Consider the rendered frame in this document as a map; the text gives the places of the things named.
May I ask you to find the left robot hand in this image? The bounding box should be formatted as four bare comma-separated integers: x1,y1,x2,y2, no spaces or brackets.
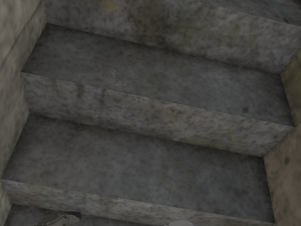
34,211,82,226

